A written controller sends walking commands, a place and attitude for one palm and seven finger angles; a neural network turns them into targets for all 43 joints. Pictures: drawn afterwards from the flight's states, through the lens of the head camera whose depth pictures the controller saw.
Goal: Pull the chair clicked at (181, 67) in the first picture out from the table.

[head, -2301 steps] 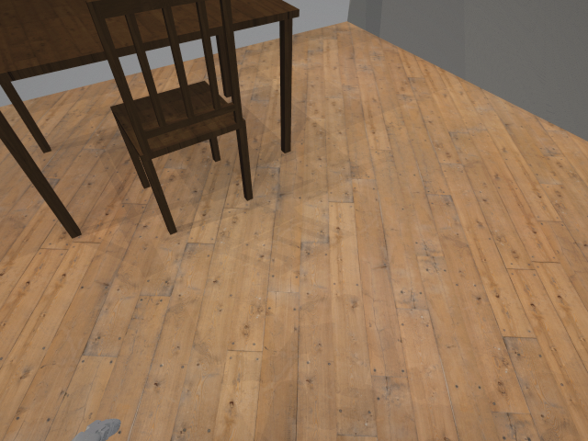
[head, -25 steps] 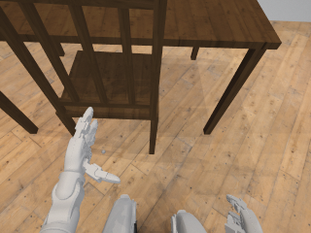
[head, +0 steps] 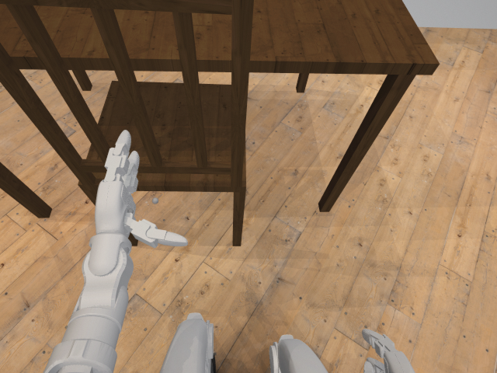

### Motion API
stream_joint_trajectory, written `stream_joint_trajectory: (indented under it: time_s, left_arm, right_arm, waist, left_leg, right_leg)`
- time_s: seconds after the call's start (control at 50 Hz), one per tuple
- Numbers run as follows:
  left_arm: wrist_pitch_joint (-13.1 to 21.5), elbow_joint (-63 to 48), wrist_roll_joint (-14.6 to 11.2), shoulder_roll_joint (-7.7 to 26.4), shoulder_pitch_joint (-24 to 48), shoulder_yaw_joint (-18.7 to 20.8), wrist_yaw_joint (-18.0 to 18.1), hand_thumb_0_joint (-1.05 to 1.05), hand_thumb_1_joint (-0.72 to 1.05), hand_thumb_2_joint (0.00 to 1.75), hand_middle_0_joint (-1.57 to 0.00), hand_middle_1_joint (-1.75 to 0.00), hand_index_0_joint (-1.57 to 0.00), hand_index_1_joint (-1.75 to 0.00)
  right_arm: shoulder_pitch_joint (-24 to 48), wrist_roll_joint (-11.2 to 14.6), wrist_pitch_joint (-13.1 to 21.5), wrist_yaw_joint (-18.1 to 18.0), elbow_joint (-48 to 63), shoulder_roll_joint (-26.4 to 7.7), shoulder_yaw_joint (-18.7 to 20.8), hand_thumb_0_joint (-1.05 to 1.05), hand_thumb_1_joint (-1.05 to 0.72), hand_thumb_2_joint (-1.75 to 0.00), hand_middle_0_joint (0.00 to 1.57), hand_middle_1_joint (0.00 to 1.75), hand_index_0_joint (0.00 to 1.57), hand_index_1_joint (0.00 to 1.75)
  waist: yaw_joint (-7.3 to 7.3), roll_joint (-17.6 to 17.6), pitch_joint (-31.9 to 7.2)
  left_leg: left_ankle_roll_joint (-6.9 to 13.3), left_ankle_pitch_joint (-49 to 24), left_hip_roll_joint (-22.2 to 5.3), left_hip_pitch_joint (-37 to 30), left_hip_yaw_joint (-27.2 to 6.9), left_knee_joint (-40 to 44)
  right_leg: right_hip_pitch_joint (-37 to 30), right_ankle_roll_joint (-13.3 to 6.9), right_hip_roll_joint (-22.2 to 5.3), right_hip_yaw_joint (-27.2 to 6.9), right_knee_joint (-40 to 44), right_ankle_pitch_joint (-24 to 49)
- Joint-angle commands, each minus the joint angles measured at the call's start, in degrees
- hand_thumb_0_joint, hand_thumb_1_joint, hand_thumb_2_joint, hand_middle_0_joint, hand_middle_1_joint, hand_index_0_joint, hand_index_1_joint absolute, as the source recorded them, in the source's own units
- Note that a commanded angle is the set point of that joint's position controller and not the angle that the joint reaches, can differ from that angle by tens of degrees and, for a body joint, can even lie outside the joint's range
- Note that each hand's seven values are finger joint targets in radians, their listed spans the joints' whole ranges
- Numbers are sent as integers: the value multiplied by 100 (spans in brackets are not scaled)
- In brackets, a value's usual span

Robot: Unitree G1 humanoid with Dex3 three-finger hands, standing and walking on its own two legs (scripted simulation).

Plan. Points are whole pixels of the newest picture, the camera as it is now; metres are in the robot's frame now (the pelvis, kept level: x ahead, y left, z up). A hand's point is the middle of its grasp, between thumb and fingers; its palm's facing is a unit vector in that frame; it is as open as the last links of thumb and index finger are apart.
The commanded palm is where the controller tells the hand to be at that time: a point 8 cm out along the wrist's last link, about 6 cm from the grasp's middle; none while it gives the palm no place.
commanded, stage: push the fingers through the gap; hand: left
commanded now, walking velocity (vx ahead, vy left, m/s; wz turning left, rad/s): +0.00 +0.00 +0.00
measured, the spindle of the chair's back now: (136, 106) +0.56 +0.21 +0.05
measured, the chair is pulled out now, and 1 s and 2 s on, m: -0.08 -0.08 -0.08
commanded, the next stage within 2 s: hook a spindle and tug to test in 1.08 s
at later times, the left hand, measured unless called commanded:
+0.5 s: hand (166, 178) +0.42 +0.15 +0.02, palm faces +0.06 -1.00 -0.02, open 16.9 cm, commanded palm +0.40 +0.20 +0.03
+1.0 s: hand (156, 172) +0.43 +0.16 +0.03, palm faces +0.08 -1.00 +0.00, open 16.9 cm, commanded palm +0.40 +0.21 +0.03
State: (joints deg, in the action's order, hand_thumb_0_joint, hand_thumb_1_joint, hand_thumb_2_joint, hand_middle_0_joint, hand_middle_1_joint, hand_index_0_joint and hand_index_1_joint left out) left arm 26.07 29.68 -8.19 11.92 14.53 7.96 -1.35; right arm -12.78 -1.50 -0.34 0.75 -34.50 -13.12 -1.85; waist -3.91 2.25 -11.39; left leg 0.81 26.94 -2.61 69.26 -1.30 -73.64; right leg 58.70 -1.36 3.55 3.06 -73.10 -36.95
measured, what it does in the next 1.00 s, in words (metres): stands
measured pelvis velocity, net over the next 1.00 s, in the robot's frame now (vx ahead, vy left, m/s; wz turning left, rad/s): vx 0.00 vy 0.00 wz -0.02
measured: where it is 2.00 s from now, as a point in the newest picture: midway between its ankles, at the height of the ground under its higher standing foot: outside the picture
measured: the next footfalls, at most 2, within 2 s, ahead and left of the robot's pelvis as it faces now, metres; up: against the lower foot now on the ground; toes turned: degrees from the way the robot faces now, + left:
none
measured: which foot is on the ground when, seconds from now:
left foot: down 0.00-1.00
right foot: down 0.00-1.00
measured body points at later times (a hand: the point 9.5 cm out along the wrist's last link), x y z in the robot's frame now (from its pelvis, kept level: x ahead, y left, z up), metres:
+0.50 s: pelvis +0.00 +0.00 +0.00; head +0.11 +0.01 +0.43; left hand +0.41 +0.20 +0.03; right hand +0.09 -0.25 -0.12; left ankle +0.07 +0.11 -0.62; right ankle -0.02 -0.11 -0.62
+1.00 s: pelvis +0.00 +0.00 +0.00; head +0.11 +0.02 +0.44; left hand +0.42 +0.22 +0.03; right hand +0.07 -0.25 -0.12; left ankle +0.07 +0.11 -0.62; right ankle -0.02 -0.11 -0.62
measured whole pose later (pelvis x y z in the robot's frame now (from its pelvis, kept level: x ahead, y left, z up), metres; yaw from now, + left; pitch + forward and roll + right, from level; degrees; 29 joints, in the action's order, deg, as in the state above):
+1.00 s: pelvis +0.00 +0.00 +0.00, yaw -1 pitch +24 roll -4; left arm 29.6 49.0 -6.8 15.0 30.2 15.1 -3.6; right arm -15.3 -2.1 -4.1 1.9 -36.7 -13.6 -1.1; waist -6.1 1.9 -10.5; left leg 1.1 26.4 -3.1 70.7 -0.8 -72.9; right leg 60.5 -1.1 3.9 2.4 -72.4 -36.0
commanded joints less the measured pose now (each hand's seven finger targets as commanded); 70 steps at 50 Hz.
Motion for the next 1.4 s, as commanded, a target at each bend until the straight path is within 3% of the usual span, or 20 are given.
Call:
stream_joint_trajectory:
  time_s: [0.0,0.06,0.16,0.3,0.36,0.38,0.42,0.56,0.64,0.74,0.78,0.88,0.96,1.0,1.02,1.08,1.12,1.16,1.22,1.38]
  left_arm:
    - [236,-771,-12,676,1355,156,-179,0,-50,30,-6,-8,-6,-8]
    - [230,-1028,-129,574,1706,-8,-284,0,-50,30,-6,-8,-6,-8]
    - [432,-1029,-89,940,2224,370,-61,0,-50,30,-6,-8,-6,-8]
    - [435,48,168,972,2564,470,57,0,-50,30,-6,-8,-6,-8]
    - [426,-4,152,836,2801,343,-2,0,-50,30,-6,-8,-6,-8]
    - [418,24,131,800,2842,351,-13,0,-50,30,-6,-8,-6,-8]
    - [419,194,91,1017,2957,561,-10,0,-50,30,-6,-8,-6,-8]
    - [633,578,196,1500,3399,961,59,0,-50,30,-6,-8,-6,-8]
    - [652,721,192,1217,3604,718,-102,0,-50,30,-6,-8,-6,-8]
    - [574,777,57,1366,3252,881,-310,0,-50,30,-6,-8,-6,-8]
    - [602,596,25,1158,3318,699,-332,0,-50,30,-6,-8,-6,-8]
    - [710,653,47,1365,3594,870,-216,0,-50,30,-6,-8,-6,-8]
    - [804,750,118,1490,3586,963,-187,0,-50,30,-6,-8,-6,-8]
    - [814,776,174,1309,3488,816,-203,0,-50,30,-6,-8,-6,-8]
    - [792,778,149,1141,3604,669,-220,0,-50,30,-6,-8,-6,-8]
    - [714,873,146,1276,3464,781,-262,0,-50,30,-6,-8,-6,-8]
    - [648,896,110,1161,3413,704,-285,0,-50,30,-6,-8,-6,-8]
    - [642,806,95,1058,3618,604,-261,0,-50,30,-6,-8,-6,-8]
    - [704,635,96,1163,3622,724,-149,0,-50,30,-11,-24,-11,-24]
    - [801,626,265,981,3481,577,57,0,-50,30,-25,-68,-25,-68]
  right_arm:
    - [-185,40,110,-29,686,-836,377,0,-90,-90,20,30,20,30]
    - [-233,80,93,-39,693,-871,397,0,-90,-90,20,30,20,30]
    - [-333,37,112,-87,501,-878,416,0,-90,-90,20,30,20,30]
    - [-434,-8,-10,-25,401,-879,403,0,-90,-90,20,30,20,30]
    - [-487,-6,-48,15,457,-898,424,0,-90,-90,20,30,20,30]
    - [-500,-9,-62,22,441,-893,426,0,-90,-90,20,30,20,30]
    - [-529,-9,-97,4,411,-900,422,0,-90,-90,20,30,20,30]
    - [-634,-48,-155,0,320,-890,391,0,-90,-90,20,30,20,30]
    - [-702,-49,-188,33,263,-896,411,0,-90,-90,20,30,20,30]
    - [-725,-13,-252,49,285,-934,436,0,-90,-90,20,30,20,30]
    - [-707,3,-247,62,300,-903,427,0,-90,-90,20,30,20,30]
    - [-718,-18,-245,32,243,-927,429,0,-90,-90,20,30,20,30]
    - [-726,-46,-241,33,238,-937,424,0,-90,-90,20,30,20,30]
    - [-699,-45,-254,48,255,-920,426,0,-90,-90,20,30,20,30]
    - [-680,-41,-263,63,265,-920,419,0,-90,-90,20,30,20,30]
    - [-709,-31,-299,75,286,-965,435,0,-90,-90,20,30,20,30]
    - [-698,-24,-318,70,310,-960,441,0,-90,-90,20,30,20,30]
    - [-700,-22,-313,69,306,-958,439,0,-90,-90,20,30,20,30]
    - [-670,-35,-311,67,316,-952,442,0,-90,-90,20,30,20,30]
    - [-670,-69,-334,118,339,-926,431,0,-90,-90,20,30,20,30]
  waist:
    - [-10,265,-2093]
    - [-119,388,-2248]
    - [-158,242,-2383]
    - [-195,190,-2007]
    - [-193,506,-2297]
    - [-204,402,-2422]
    - [-226,117,-2353]
    - [-222,152,-2354]
    - [-329,277,-2444]
    - [-198,217,-2504]
    - [-232,364,-2520]
    - [-303,128,-2248]
    - [-243,301,-2299]
    - [-241,480,-2349]
    - [-321,445,-2298]
    - [-251,489,-2379]
    - [-270,330,-2378]
    - [-325,488,-2299]
    - [-258,438,-2383]
    - [-270,428,-2415]
  left_leg:
    - [47,-1364,121,-2635,-104,727]
    - [43,-1523,76,-3045,-192,787]
    - [47,-1698,57,-3044,-227,700]
    - [37,-1291,93,-2655,-167,708]
    - [12,-1517,81,-2993,-191,742]
    - [10,-1569,74,-3070,-203,735]
    - [43,-1553,84,-2827,-149,687]
    - [74,-1544,116,-2417,-53,555]
    - [61,-1639,105,-2702,-61,568]
    - [57,-1724,112,-2653,-26,621]
    - [59,-1784,108,-2818,-50,647]
    - [83,-1488,104,-2637,-82,640]
    - [64,-1486,108,-2678,-109,633]
    - [27,-1531,84,-2917,-147,690]
    - [37,-1482,86,-2936,-154,692]
    - [10,-1512,66,-3045,-204,736]
    - [18,-1502,68,-3012,-201,742]
    - [16,-1464,62,-3103,-241,761]
    - [1,-1462,55,-3179,-262,797]
    - [-19,-1517,53,-3214,-291,809]
  right_leg:
    - [-127,8,-23,-159,1225,1883]
    - [11,-7,8,-109,1257,1910]
    - [21,20,10,-108,1176,2037]
    - [172,21,2,-128,1220,1718]
    - [222,-17,7,-107,1183,1835]
    - [202,-7,15,-88,1185,1869]
    - [21,26,22,-144,1235,1964]
    - [-190,51,20,-261,1166,2144]
    - [-48,40,31,-226,1209,2182]
    - [-284,33,36,-239,1243,2333]
    - [-155,23,38,-208,1231,2315]
    - [-38,46,50,-228,1285,2016]
    - [11,13,49,-208,1214,1955]
    - [194,-6,54,-151,1195,1882]
    - [263,3,54,-138,1231,1840]
    - [290,-26,67,-96,1208,1798]
    - [243,-13,63,-93,1236,1809]
    - [400,-25,62,-80,1231,1741]
    - [357,-23,60,-59,1237,1715]
    - [418,-25,64,-23,1162,1722]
